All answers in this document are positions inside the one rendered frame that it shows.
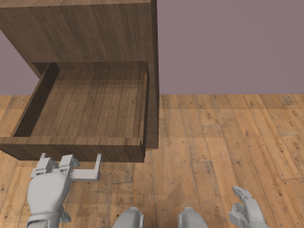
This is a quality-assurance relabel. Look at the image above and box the right robot thigh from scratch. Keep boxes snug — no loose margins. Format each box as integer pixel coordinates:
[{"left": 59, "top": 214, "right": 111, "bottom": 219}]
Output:
[{"left": 178, "top": 210, "right": 209, "bottom": 228}]

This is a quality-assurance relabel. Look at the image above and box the cabinet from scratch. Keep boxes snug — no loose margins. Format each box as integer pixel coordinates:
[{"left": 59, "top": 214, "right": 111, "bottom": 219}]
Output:
[{"left": 0, "top": 0, "right": 160, "bottom": 149}]

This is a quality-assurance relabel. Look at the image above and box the left robot forearm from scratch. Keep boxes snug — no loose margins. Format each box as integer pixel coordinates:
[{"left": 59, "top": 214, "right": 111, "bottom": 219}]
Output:
[{"left": 26, "top": 212, "right": 61, "bottom": 228}]

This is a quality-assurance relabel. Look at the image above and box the handle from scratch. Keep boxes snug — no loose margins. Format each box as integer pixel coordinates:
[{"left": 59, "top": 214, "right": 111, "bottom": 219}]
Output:
[{"left": 30, "top": 153, "right": 103, "bottom": 181}]

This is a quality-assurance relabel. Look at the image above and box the left robot hand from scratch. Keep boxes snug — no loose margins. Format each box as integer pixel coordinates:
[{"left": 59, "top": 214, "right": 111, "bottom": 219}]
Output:
[{"left": 27, "top": 154, "right": 80, "bottom": 223}]

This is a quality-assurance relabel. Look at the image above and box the right robot hand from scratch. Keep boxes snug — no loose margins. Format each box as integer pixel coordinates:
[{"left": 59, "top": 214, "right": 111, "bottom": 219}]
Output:
[{"left": 228, "top": 185, "right": 266, "bottom": 228}]

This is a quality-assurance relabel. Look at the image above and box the drawer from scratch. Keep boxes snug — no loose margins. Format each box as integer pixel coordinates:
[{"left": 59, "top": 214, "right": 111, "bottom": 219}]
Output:
[{"left": 0, "top": 61, "right": 150, "bottom": 163}]

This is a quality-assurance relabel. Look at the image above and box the robot left shin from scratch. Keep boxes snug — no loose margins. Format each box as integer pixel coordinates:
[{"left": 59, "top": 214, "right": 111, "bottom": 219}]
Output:
[{"left": 129, "top": 206, "right": 139, "bottom": 211}]

